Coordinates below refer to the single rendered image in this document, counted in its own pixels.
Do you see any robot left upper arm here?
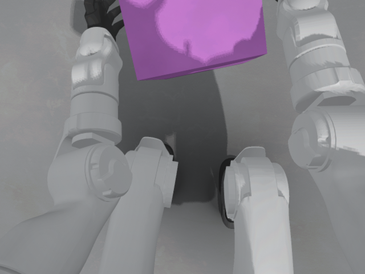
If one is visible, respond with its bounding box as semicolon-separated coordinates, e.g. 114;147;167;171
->
0;143;132;274

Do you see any robot right upper arm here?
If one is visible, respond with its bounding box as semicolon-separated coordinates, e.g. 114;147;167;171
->
288;105;365;274

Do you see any robot right shin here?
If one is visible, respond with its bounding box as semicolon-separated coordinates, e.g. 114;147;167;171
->
226;147;289;221

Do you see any robot right forearm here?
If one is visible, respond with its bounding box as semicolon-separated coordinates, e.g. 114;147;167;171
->
276;0;365;113

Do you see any carton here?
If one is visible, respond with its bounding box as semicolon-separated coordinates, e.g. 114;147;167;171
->
119;0;267;80

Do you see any robot left forearm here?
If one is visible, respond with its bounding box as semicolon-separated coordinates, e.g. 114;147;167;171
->
52;27;123;162

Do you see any robot left thigh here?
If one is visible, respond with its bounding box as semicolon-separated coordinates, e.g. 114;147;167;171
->
98;146;178;274

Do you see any left robot hand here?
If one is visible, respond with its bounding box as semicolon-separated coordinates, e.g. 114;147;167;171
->
84;0;124;41

